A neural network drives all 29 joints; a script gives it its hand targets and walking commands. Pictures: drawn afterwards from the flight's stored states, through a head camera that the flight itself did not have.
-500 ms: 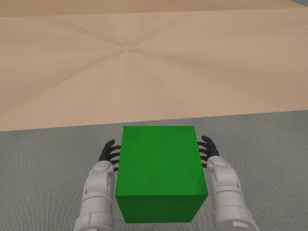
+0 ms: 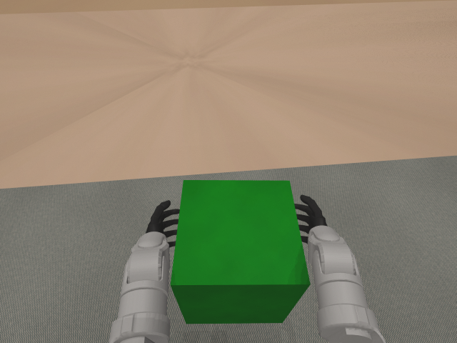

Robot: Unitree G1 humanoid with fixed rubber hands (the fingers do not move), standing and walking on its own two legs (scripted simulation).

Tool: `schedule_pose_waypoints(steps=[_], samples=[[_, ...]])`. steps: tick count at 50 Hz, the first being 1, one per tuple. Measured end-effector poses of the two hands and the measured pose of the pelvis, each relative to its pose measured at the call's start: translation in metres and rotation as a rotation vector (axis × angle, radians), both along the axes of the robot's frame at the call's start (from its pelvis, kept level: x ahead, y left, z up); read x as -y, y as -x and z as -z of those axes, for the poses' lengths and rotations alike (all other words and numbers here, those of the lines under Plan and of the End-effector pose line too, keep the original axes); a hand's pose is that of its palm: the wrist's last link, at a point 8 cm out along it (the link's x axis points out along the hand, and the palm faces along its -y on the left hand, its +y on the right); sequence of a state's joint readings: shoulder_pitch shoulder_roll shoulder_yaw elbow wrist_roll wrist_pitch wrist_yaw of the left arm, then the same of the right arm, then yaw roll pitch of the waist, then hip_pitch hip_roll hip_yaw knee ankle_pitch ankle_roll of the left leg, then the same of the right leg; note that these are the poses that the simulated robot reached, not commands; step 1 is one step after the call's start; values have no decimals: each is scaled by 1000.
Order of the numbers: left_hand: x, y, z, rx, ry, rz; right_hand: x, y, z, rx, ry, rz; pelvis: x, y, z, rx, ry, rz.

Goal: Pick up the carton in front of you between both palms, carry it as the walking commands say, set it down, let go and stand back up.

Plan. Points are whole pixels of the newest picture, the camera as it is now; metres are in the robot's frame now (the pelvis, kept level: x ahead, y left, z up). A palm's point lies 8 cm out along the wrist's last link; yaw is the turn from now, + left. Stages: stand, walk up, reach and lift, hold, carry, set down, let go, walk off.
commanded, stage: reach and lift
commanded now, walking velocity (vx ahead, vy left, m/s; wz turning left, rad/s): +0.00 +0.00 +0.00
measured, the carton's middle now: (235, 255) +0.30 +0.00 -0.05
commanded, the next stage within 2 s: hold in 0.42 s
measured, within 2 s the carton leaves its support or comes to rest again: neither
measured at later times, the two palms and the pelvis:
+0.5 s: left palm (155, 237) +0.29 +0.15 +0.04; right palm (320, 231) +0.30 -0.15 +0.05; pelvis +0.01 +0.00 +0.00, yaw +0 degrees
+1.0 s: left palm (153, 239) +0.28 +0.15 +0.05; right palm (322, 232) +0.29 -0.15 +0.06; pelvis -0.01 +0.00 +0.00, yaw +0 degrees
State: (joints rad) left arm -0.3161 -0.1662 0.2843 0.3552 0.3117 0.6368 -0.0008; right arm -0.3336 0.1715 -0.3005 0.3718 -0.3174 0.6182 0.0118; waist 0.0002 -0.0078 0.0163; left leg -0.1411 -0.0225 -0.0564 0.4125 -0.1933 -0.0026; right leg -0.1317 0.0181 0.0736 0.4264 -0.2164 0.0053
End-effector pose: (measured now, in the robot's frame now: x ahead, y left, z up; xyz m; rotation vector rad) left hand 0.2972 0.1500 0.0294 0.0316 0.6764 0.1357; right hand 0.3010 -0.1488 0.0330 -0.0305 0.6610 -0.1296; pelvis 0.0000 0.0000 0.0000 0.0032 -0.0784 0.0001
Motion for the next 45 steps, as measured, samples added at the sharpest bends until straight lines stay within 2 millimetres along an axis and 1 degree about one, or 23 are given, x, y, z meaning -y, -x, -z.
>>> schedule_pose_waypoints(steps=[8,16,23,30,37,45], samples=[[0,-1,-3,-5,-9,8,0,-1,-2,-5,9,-7,0,-7,-2,7,0,0],[1,1,-6,-5,-11,8,1,1,-6,-4,9,-10,1,-9,-3,16,0,0],[2,3,-10,3,-9,4,2,2,-10,3,7,-10,3,-7,-3,26,0,-2],[3,10,-24,29,-12,10,3,10,-24,30,8,-9,3,-6,-4,46,1,-4],[3,16,-21,2,-9,9,3,16,-22,2,4,-4,3,2,-3,66,1,-3],[2,15,-23,13,2,1,2,15,-23,13,-4,3,1,7,-1,67,2,-3]])
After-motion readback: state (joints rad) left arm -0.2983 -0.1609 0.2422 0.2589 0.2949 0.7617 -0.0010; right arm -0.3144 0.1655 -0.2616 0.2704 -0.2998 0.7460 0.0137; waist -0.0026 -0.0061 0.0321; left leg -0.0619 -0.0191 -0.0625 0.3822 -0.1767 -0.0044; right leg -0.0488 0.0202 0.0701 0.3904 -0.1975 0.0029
